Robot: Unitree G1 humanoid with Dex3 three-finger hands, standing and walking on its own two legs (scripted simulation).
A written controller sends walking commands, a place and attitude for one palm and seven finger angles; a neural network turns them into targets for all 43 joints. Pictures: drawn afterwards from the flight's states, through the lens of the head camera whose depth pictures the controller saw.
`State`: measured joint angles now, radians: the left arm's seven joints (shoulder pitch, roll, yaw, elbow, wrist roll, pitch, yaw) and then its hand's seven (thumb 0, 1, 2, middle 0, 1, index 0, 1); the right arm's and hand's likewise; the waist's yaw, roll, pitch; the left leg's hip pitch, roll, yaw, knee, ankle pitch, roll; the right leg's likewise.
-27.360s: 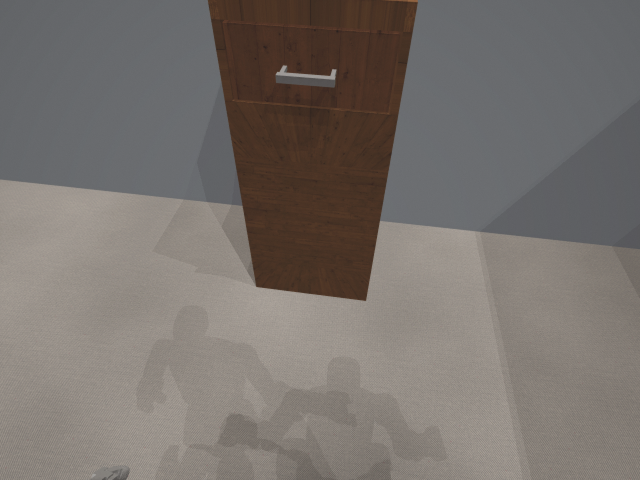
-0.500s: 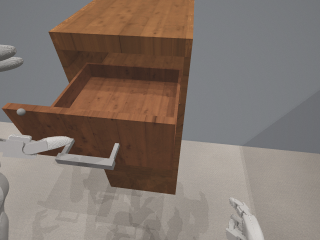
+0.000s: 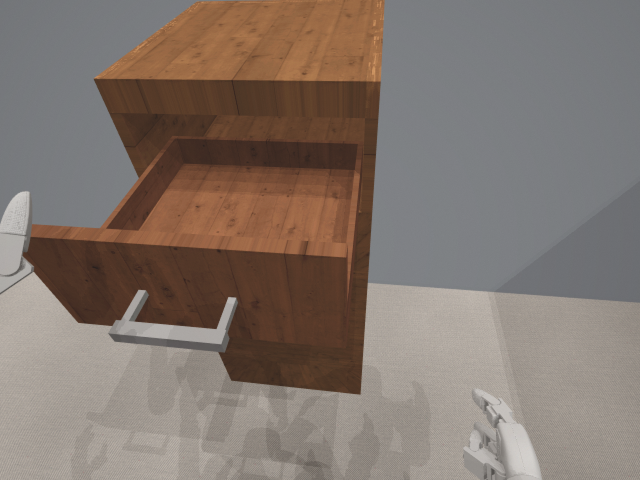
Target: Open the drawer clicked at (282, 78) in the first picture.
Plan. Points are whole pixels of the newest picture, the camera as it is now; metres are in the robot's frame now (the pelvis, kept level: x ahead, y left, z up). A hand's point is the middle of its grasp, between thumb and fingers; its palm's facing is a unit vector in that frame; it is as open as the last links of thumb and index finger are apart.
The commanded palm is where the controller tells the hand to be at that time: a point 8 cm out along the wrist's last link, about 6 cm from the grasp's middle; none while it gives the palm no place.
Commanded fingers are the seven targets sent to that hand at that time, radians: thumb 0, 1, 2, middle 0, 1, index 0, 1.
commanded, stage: draw the hand back to the body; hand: left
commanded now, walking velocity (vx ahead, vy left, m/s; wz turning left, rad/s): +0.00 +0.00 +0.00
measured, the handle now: (176, 319) +0.25 +0.21 +0.10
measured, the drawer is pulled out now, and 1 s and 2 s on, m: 0.28 0.28 0.28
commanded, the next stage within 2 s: step back with the hand held close in 0.22 s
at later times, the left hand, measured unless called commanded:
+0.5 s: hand (9, 260) +0.18 +0.24 +0.29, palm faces +0.55 -0.74 -0.39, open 7.4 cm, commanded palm +0.10 +0.28 +0.29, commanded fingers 0.00 0.90 0.90 -0.20 -0.30 -0.20 -0.30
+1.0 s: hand out of the picture +0.11 +0.25 +0.29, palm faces +0.59 -0.73 -0.36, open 7.4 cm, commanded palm +0.03 +0.29 +0.29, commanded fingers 0.00 0.90 0.90 -0.20 -0.30 -0.20 -0.30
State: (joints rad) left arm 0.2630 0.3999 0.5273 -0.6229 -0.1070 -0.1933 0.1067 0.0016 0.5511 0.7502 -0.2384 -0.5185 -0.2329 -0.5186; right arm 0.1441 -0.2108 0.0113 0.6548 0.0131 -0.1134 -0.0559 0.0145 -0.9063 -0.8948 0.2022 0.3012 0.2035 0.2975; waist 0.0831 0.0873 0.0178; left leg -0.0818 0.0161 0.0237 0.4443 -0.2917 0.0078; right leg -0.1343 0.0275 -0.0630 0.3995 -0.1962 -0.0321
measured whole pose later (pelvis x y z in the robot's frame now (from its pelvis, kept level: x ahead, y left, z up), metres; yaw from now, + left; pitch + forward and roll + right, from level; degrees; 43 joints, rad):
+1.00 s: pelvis -0.10 +0.01 -0.01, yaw +0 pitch +1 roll -1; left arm 0.23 0.44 0.61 -0.64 -0.05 -0.27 0.15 0.01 0.89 0.90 -0.21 -0.30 -0.20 -0.30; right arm 0.18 -0.20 -0.01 0.64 0.02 -0.09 -0.05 0.01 -0.90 -0.89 0.21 0.30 0.21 0.30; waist -0.02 0.05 0.01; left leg -0.47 -0.01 0.00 0.86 -0.40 0.00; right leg -0.30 0.03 -0.03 0.57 -0.29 -0.03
